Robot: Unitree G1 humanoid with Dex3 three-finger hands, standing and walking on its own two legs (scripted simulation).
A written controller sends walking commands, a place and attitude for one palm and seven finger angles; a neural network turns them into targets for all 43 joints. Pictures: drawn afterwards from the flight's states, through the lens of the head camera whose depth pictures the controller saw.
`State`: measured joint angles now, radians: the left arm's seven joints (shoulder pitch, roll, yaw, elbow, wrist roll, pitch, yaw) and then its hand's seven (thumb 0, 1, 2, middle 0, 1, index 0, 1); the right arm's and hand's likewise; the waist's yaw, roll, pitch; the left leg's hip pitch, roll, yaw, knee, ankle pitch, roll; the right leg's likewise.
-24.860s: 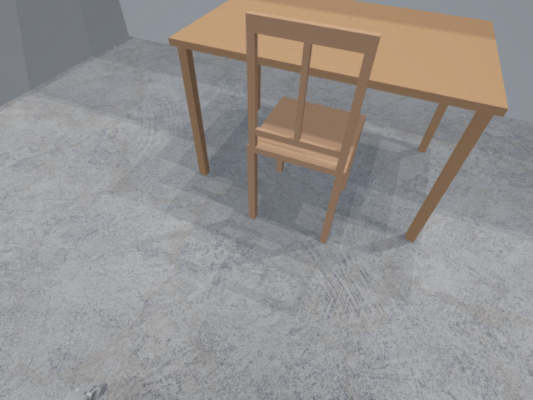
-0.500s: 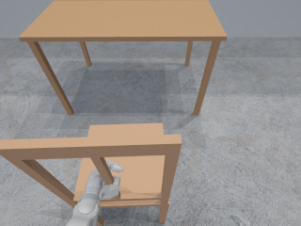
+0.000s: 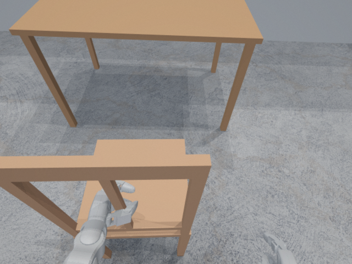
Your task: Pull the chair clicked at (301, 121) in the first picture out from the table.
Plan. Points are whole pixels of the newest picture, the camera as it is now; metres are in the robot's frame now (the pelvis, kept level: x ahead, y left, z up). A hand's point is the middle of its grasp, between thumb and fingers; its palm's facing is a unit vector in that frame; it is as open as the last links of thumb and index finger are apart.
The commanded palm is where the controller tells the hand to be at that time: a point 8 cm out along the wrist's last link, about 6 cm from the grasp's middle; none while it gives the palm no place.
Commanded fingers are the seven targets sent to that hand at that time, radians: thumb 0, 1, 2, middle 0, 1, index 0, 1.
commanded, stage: open the thumb and straighten the fingers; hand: left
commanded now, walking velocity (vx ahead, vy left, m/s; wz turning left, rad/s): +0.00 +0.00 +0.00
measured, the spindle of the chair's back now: (120, 206) +0.26 +0.14 -0.06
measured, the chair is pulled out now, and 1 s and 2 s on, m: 0.66 0.66 0.66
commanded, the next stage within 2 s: draw the fingers out of the gap in 0.56 s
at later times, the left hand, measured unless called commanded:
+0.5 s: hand (119, 201) +0.28 +0.15 -0.07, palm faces -0.01 -0.99 -0.16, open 16.6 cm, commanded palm +0.26 +0.20 -0.04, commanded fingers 0.00 -0.55 0.20 0.00 0.00 0.00 0.00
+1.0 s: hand (108, 225) +0.22 +0.16 -0.07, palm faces -0.02 -0.99 -0.13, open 17.5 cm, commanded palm +0.21 +0.21 -0.04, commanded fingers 0.00 -0.55 0.20 0.00 0.00 0.00 0.00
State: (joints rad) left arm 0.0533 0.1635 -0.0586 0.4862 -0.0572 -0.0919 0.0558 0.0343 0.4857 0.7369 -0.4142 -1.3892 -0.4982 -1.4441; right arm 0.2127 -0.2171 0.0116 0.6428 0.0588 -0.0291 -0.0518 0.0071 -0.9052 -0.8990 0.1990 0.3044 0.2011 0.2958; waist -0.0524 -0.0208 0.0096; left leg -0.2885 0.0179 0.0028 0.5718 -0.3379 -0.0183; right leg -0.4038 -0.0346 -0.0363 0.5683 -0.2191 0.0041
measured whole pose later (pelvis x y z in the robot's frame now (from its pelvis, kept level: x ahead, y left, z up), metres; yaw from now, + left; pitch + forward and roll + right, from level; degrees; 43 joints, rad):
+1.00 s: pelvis +0.03 +0.01 -0.03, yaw +3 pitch +11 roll -1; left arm 0.42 0.21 -0.05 -0.04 -0.07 0.16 -0.02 -0.01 -0.53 0.20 0.00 0.00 0.00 0.00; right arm 0.26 -0.25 0.01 0.51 0.04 -0.11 -0.09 0.01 -0.91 -0.90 0.20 0.30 0.20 0.30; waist -0.05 0.05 -0.12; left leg -0.55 0.00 -0.05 0.89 -0.53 0.00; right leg -0.64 -0.06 -0.08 0.85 -0.40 0.02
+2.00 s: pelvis +0.01 +0.00 -0.05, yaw +3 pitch +11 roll -2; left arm 0.69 0.28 0.15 -0.36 -0.28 -0.23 -0.18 -0.01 -0.54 0.20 -0.01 0.00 -0.01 0.00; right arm 0.20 -0.19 -0.02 0.53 0.09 -0.14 -0.09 0.01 -0.91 -0.90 0.20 0.30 0.20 0.30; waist 0.00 0.06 -0.13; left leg -0.66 0.02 -0.07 1.03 -0.57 -0.02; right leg -0.73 -0.05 -0.09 0.98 -0.44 0.00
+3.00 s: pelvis +0.04 -0.01 +0.01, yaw +3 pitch -2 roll -1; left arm 0.59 0.45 0.19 -0.36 -0.08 0.17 0.11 0.01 0.87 0.89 -0.37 -0.38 -0.33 -0.31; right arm 0.17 -0.25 0.03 0.69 0.03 -0.25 -0.10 0.01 -0.91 -0.90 0.20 0.30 0.20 0.30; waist 0.07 0.09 0.06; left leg -0.08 0.03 -0.05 0.48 -0.35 -0.03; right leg -0.19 -0.03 -0.09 0.50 -0.27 0.00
